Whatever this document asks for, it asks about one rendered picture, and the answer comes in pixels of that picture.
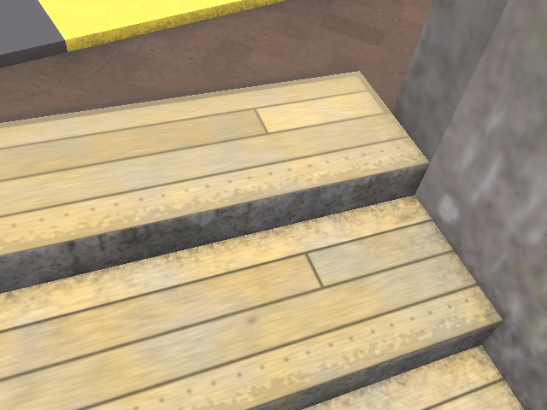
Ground stairs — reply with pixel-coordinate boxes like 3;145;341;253
0;163;524;410

